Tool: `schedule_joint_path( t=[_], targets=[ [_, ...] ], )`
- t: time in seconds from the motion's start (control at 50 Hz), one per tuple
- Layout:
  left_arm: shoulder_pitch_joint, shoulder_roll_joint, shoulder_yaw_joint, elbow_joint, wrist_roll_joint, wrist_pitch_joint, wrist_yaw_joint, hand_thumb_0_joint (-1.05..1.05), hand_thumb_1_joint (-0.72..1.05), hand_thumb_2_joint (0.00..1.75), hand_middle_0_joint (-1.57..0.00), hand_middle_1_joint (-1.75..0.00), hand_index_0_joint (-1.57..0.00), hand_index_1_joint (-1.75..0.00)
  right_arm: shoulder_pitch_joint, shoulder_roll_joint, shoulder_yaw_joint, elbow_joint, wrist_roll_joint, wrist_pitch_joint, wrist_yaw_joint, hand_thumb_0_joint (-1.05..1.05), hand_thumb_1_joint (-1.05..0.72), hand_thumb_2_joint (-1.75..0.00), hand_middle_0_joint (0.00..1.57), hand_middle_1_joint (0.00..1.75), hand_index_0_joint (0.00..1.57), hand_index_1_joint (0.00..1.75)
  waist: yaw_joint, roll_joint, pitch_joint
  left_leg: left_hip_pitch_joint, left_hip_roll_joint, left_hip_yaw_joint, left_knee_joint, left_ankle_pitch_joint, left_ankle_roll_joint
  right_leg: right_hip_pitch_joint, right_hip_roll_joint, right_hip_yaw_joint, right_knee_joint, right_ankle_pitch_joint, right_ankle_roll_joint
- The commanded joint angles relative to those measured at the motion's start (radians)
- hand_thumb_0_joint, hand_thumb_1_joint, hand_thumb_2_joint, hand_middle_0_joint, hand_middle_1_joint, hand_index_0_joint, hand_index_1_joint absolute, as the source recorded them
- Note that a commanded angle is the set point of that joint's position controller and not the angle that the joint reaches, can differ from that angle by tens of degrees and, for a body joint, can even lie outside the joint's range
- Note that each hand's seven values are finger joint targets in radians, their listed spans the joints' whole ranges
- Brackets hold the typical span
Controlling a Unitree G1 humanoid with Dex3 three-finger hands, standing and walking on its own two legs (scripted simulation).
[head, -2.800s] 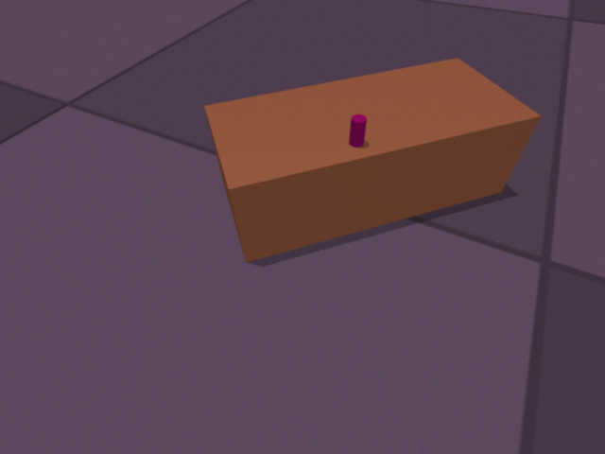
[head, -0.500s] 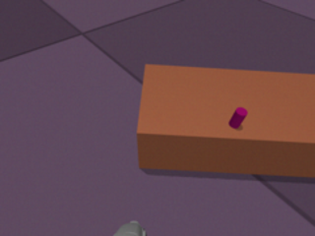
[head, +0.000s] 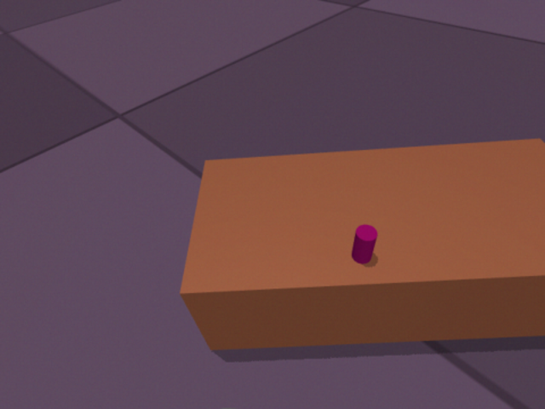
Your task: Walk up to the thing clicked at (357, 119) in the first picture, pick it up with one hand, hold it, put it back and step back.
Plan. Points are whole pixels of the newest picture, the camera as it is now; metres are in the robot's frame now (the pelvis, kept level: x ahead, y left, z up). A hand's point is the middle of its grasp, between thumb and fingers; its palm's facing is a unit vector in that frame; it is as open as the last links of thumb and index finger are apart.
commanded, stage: walk up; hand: right
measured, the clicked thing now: (363, 244) +0.59 -0.18 -0.27
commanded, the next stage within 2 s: none
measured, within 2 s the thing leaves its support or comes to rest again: neither
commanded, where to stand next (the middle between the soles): +0.17 +0.00 m, yaw +3 degrees
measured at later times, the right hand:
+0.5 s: hand (460, 358) +0.25 -0.28 -0.14, palm faces -0.19 +0.92 -0.35, open 7.4 cm
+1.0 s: hand (476, 383) +0.22 -0.30 -0.15, palm faces -0.18 +0.92 -0.35, open 7.4 cm
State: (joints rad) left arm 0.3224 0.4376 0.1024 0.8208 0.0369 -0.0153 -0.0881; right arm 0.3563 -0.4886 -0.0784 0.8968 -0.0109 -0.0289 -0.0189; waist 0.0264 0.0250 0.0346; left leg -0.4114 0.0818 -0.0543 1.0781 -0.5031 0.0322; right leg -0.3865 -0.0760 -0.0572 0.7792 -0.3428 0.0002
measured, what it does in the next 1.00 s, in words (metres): steps on the spot: left foot, then right foot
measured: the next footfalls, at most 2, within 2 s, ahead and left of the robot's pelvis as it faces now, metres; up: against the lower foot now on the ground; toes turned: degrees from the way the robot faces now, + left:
left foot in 0.40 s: +0.21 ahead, +0.07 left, +0.00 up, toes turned +6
right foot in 0.70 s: +0.17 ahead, -0.14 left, +0.00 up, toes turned +6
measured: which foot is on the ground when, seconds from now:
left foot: up 0.00-0.38, down 0.40-0.72, up 0.74-1.00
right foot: down 0.00-0.46, up 0.48-0.68, down 0.70-1.00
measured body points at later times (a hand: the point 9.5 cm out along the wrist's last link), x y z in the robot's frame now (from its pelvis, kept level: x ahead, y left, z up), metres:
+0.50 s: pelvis +0.11 -0.04 +0.01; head +0.17 -0.03 +0.45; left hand +0.13 +0.27 -0.12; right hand +0.26 -0.32 -0.11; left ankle +0.17 +0.07 -0.71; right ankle +0.06 -0.14 -0.67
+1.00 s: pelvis +0.08 -0.03 +0.00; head +0.14 -0.05 +0.45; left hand +0.07 +0.33 -0.08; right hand +0.23 -0.34 -0.13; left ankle +0.07 +0.14 -0.70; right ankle +0.15 -0.19 -0.71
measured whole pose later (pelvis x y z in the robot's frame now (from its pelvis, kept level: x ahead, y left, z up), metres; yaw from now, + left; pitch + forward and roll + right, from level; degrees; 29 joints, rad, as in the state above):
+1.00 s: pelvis +0.08 -0.03 +0.00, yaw +8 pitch -1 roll +1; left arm 0.29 0.43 0.06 0.87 0.05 -0.04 0.04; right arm 0.17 -0.46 -0.09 0.90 -0.01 0.08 0.04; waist 0.03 0.07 0.13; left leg -0.37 0.02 -0.09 0.83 -0.49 -0.02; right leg -0.39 -0.13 -0.03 0.72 -0.31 0.03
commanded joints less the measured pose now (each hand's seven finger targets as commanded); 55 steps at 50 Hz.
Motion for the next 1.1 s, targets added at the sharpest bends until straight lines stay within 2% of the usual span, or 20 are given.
schedule_joint_path(
  t=[0.0,0.16,0.22,0.36,0.4,0.44,0.46,0.54,0.62,0.66,0.68,0.7,0.74,0.8,0.92,0.98,1.0,1.04,1.06,1.08],
  targets=[
    [0.008,0.273,0.064,-0.065,-0.016,-0.042,0.043,0.00,0.90,0.90,-0.20,-0.30,-0.20,-0.30,0.008,-0.187,-0.038,-0.061,0.022,-0.058,-0.001,0.00,-0.90,-0.90,0.20,0.30,0.20,0.30,0.005,-0.198,0.114,-0.298,-0.005,-0.046,0.120,0.153,0.006,0.121,-0.211,0.420,-0.558,-0.317,-0.146],
    [0.090,0.221,0.033,-0.037,-0.028,-0.089,0.083,0.00,0.90,0.90,-0.20,-0.30,-0.20,-0.30,-0.055,-0.089,-0.013,-0.095,0.001,-0.024,0.040,0.00,-0.90,-0.90,0.20,0.30,0.20,0.30,0.020,-0.089,0.064,-0.221,-0.058,-0.068,-0.184,0.243,-0.022,0.303,-0.237,0.155,-0.430,0.576,-0.150],
    [0.079,0.199,0.014,-0.032,-0.025,-0.084,0.103,0.00,0.90,0.90,-0.20,-0.30,-0.20,-0.30,-0.086,-0.055,-0.004,-0.105,0.004,-0.007,0.036,0.00,-0.90,-0.90,0.20,0.30,0.20,0.30,0.025,-0.126,0.033,-0.118,-0.085,-0.008,-0.266,0.320,-0.008,0.306,-0.195,0.054,-0.365,0.853,-0.077],
    [0.026,0.215,0.000,-0.034,-0.039,-0.057,0.124,0.00,0.90,0.90,-0.20,-0.30,-0.20,-0.30,-0.153,-0.054,-0.002,-0.101,0.001,0.009,0.030,0.00,-0.90,-0.90,0.20,0.30,0.20,0.30,0.020,-0.119,-0.021,0.071,-0.086,0.103,-0.487,0.370,0.043,0.300,-0.183,0.026,-0.186,0.798,-0.058],
    [0.009,0.189,-0.012,-0.047,-0.050,-0.060,0.125,0.00,0.90,0.90,-0.20,-0.30,-0.20,-0.30,-0.050,-0.120,-0.025,-0.080,-0.009,0.001,0.019,0.00,-0.90,-0.90,0.20,0.30,0.20,0.30,-0.059,-0.008,-0.129,0.329,-0.024,-0.023,-0.568,0.695,0.134,0.184,-0.115,-0.007,0.100,0.723,-0.010],
    [0.062,0.110,-0.024,-0.032,-0.080,-0.045,0.133,0.00,0.90,0.90,-0.20,-0.30,-0.20,-0.30,-0.058,-0.170,-0.037,-0.098,0.003,-0.002,0.006,0.00,-0.90,-0.90,0.20,0.30,0.20,0.30,-0.056,0.208,-0.257,0.561,0.286,-0.430,-0.527,1.162,0.394,-0.096,0.081,0.013,0.406,-0.271,0.061],
    [0.012,0.139,-0.030,-0.020,-0.065,-0.034,0.141,0.00,0.90,0.90,-0.20,-0.30,-0.20,-0.30,-0.104,-0.155,-0.038,-0.097,0.018,0.000,-0.001,0.00,-0.90,-0.90,0.20,0.30,0.20,0.30,-0.049,0.153,-0.208,0.399,0.334,-0.440,-0.564,0.994,0.394,-0.049,0.004,0.146,0.403,-0.368,0.028],
    [0.023,0.157,-0.022,0.025,-0.057,-0.023,0.126,0.00,0.90,0.90,-0.20,-0.30,-0.20,-0.30,-0.236,-0.136,-0.023,-0.122,-0.004,0.029,0.004,0.00,-0.90,-0.90,0.20,0.30,0.20,0.30,-0.019,0.119,-0.057,0.121,0.104,-0.111,-0.626,0.610,0.202,0.012,0.008,0.044,0.189,-0.168,-0.020],
    [0.094,0.146,-0.018,0.073,-0.058,-0.042,0.159,0.00,0.90,0.90,-0.20,-0.30,-0.20,-0.30,-0.274,-0.140,-0.035,-0.149,-0.029,0.063,0.032,0.00,-0.90,-0.90,0.20,0.30,0.20,0.30,-0.008,0.148,-0.081,0.158,0.082,-0.080,-0.490,0.725,0.212,0.070,0.045,-0.032,-0.073,0.017,0.015],
    [0.141,0.161,-0.004,0.105,-0.045,-0.049,0.169,0.00,0.90,0.90,-0.20,-0.30,-0.20,-0.30,-0.316,-0.125,-0.039,-0.165,-0.023,0.081,0.045,0.00,-0.90,-0.90,0.20,0.30,0.20,0.30,0.030,0.101,-0.097,0.059,0.040,-0.059,-0.396,0.536,0.157,0.206,0.076,-0.043,-0.210,0.188,0.012],
    [0.153,0.218,0.015,0.100,-0.032,-0.055,0.174,0.00,0.90,0.90,-0.20,-0.30,-0.20,-0.30,-0.320,-0.086,-0.032,-0.180,-0.019,0.089,0.048,0.00,-0.90,-0.90,0.20,0.30,0.20,0.30,0.054,-0.008,-0.085,-0.070,-0.001,-0.047,-0.305,0.368,0.107,0.267,-0.001,0.083,-0.288,0.191,-0.018],
    [0.135,0.319,0.041,0.072,-0.007,-0.059,0.178,0.00,0.90,0.90,-0.20,-0.30,-0.20,-0.30,-0.328,-0.031,-0.021,-0.202,-0.018,0.095,0.051,0.00,-0.90,-0.90,0.20,0.30,0.20,0.30,0.056,-0.258,-0.038,-0.237,-0.128,0.024,-0.106,0.034,0.029,0.236,-0.277,0.458,-0.424,0.198,-0.114],
    [-0.036,0.389,0.059,-0.002,0.000,-0.056,0.187,0.00,0.90,0.90,-0.20,-0.30,-0.20,-0.30,-0.315,-0.135,-0.059,-0.193,-0.035,0.118,0.037,0.00,-0.90,-0.90,0.20,0.30,0.20,0.30,0.021,-0.218,0.031,-0.214,-0.040,-0.144,0.205,-0.059,-0.010,0.033,-0.505,0.718,-0.497,0.136,-0.340],
    [-0.087,0.250,0.026,-0.007,-0.008,-0.063,0.181,0.00,0.90,0.90,-0.20,-0.30,-0.20,-0.30,-0.226,-0.111,-0.068,-0.126,-0.013,0.103,0.051,0.00,-0.90,-0.90,0.20,0.30,0.20,0.30,-0.046,-0.085,0.006,-0.181,-0.103,-0.132,0.215,0.045,-0.027,0.098,-0.254,0.286,-0.325,0.401,-0.220],
    [-0.035,0.248,0.031,-0.015,0.023,-0.048,0.145,0.00,0.90,0.90,-0.20,-0.30,-0.20,-0.30,-0.247,-0.071,-0.039,-0.105,-0.001,0.073,0.054,0.00,-0.90,-0.90,0.20,0.30,0.20,0.30,0.039,-0.281,-0.098,-0.051,-0.085,0.040,-0.269,-0.041,-0.056,0.238,-0.146,0.170,-0.278,0.042,-0.182],
    [-0.080,0.254,0.021,-0.016,-0.007,-0.018,0.124,0.00,0.90,0.90,-0.20,-0.30,-0.20,-0.30,-0.141,-0.073,-0.038,-0.029,-0.006,0.039,0.038,0.00,-0.90,-0.90,0.20,0.30,0.20,0.30,-0.024,-0.256,-0.095,0.204,-0.123,0.121,-0.629,0.169,-0.050,0.096,-0.128,0.125,-0.125,0.136,-0.144],
    [-0.045,0.194,-0.002,-0.012,-0.016,-0.011,0.122,0.00,0.90,0.90,-0.20,-0.30,-0.20,-0.30,-0.113,-0.105,-0.049,-0.001,-0.016,0.030,0.027,0.00,-0.90,-0.90,0.20,0.30,0.20,0.30,-0.032,-0.138,-0.107,0.333,-0.111,0.059,-0.640,0.216,-0.036,-0.013,-0.097,0.099,0.004,0.131,-0.098],
    [-0.072,0.128,-0.026,-0.019,-0.030,-0.002,0.126,0.00,0.90,0.90,-0.20,-0.30,-0.20,-0.30,-0.167,-0.255,-0.061,-0.042,-0.026,0.016,0.016,0.00,-0.90,-0.90,0.20,0.30,0.20,0.30,-0.040,0.148,-0.044,0.211,0.244,-0.513,-0.769,-0.020,0.148,-0.229,0.049,0.062,0.153,-0.245,-0.008],
    [-0.140,0.216,-0.002,0.007,-0.024,-0.004,0.131,0.00,0.90,0.90,-0.20,-0.30,-0.20,-0.30,-0.221,-0.301,-0.067,-0.034,-0.009,0.018,0.021,0.00,-0.90,-0.90,0.20,0.30,0.20,0.30,-0.056,0.172,0.021,-0.008,0.296,-0.556,-0.790,-0.118,0.236,-0.087,-0.001,0.118,0.180,-0.300,-0.016],
    [-0.113,0.242,0.001,0.032,-0.029,-0.010,0.123,0.00,0.90,0.90,-0.20,-0.30,-0.20,-0.30,-0.292,-0.252,-0.053,-0.045,-0.011,0.021,0.023,0.00,-0.90,-0.90,0.20,0.30,0.20,0.30,-0.013,0.137,0.074,-0.072,0.244,-0.439,-0.758,-0.103,0.227,-0.024,-0.013,0.111,0.176,-0.244,-0.018]
  ],
)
